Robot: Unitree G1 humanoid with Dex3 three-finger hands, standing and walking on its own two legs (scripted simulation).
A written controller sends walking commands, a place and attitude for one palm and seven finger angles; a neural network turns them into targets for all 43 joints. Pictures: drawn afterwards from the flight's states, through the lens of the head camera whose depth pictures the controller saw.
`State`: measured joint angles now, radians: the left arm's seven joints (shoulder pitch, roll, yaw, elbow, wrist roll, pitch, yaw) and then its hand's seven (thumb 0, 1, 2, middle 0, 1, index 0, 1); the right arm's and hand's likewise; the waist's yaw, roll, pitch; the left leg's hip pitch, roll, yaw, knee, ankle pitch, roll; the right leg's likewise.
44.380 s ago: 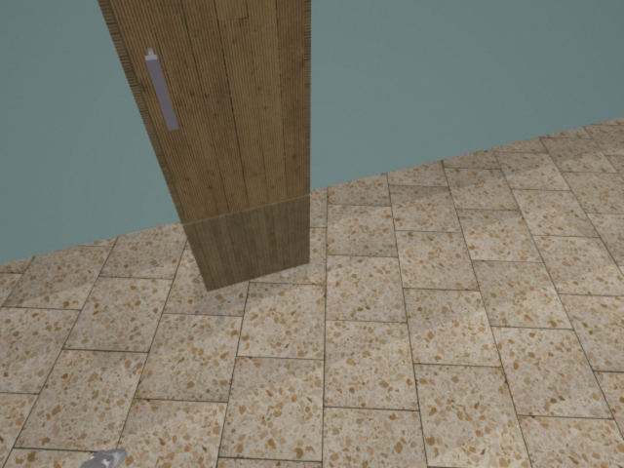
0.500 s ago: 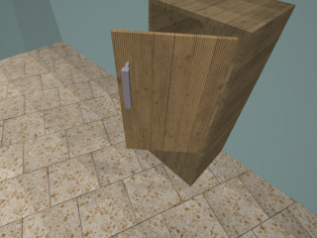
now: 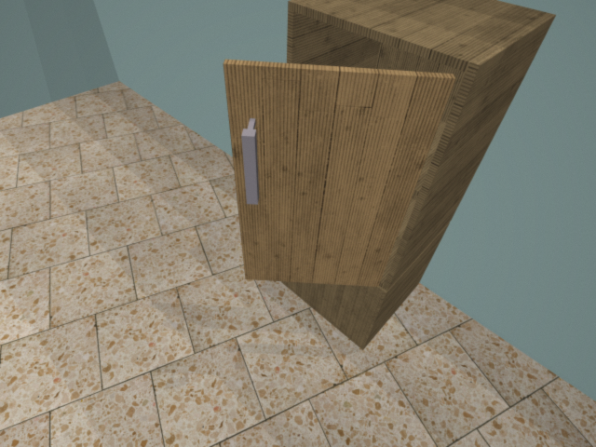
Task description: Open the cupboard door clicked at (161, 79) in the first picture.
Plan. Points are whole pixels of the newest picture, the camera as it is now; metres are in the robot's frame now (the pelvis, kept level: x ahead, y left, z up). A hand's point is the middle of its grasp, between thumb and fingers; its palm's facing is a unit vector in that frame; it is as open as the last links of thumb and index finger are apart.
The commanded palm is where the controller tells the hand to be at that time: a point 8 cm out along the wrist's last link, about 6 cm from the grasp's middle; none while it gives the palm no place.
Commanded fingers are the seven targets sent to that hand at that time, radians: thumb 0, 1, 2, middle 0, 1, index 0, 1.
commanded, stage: look again from close up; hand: left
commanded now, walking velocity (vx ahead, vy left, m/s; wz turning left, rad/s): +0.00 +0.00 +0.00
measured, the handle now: (252, 162) +0.58 +0.12 +0.06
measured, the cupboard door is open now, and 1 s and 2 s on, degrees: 41 41 41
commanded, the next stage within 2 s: shuffle to correct the standing spot in 0.46 s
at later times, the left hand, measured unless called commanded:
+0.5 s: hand out of the picture -0.06 +0.15 -0.18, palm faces +0.04 -0.99 -0.16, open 7.4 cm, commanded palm none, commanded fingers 0.00 0.90 0.90 -0.20 -0.30 -0.20 -0.30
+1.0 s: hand out of the picture -0.06 +0.09 -0.17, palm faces +0.09 -0.99 -0.14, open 7.4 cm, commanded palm none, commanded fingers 0.00 0.90 0.90 -0.20 -0.30 -0.20 -0.30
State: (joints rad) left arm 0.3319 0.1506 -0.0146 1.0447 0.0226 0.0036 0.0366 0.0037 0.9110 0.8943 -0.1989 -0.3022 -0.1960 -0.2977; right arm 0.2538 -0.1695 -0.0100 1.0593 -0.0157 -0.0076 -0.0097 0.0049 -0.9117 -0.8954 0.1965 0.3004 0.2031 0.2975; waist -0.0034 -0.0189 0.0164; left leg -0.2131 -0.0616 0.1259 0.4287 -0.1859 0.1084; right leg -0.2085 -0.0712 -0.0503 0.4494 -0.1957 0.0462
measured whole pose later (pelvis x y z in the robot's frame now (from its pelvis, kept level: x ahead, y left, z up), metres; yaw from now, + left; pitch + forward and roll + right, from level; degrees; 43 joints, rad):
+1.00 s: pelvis +0.00 -0.06 +0.00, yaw -1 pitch -1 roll +0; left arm 0.45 0.09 0.05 1.08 0.03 0.02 0.02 0.00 0.91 0.89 -0.20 -0.30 -0.19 -0.30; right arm 0.32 -0.14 -0.06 1.10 -0.02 0.02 -0.03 0.00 -0.91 -0.90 0.20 0.30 0.20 0.30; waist 0.01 -0.01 -0.01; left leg -0.39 0.03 0.09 0.86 -0.41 0.03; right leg -0.24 0.02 -0.08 0.46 -0.21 -0.06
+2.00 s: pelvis +0.02 -0.07 -0.01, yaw +2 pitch -3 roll +0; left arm 0.27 0.24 0.01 0.91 0.02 0.03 0.03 0.00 0.91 0.89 -0.20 -0.30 -0.20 -0.30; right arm 0.18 -0.21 -0.03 0.88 -0.03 0.00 -0.01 0.00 -0.91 -0.90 0.20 0.30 0.20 0.30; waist 0.00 0.02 0.01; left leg -0.25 -0.01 0.11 0.63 -0.33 0.07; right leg -0.26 -0.07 -0.02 0.61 -0.30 0.05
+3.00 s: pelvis +0.01 -0.10 +0.01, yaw +3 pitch -2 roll +0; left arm 0.20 0.25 -0.01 1.07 0.01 -0.01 0.02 0.00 0.91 0.89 -0.20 -0.30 -0.20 -0.30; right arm 0.19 -0.25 -0.01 1.12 -0.01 -0.01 0.01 0.01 -0.91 -0.90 0.20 0.30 0.20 0.30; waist -0.02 0.00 0.04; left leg -0.18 0.00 0.08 0.38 -0.16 0.03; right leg -0.19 -0.05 -0.05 0.38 -0.15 0.02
